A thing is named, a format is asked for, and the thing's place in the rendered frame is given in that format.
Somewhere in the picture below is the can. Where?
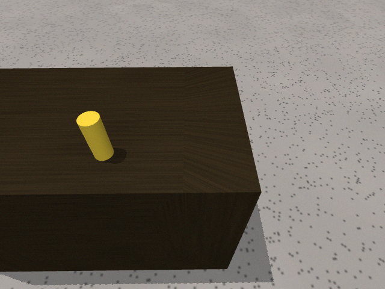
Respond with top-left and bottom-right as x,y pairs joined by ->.
76,111 -> 114,161

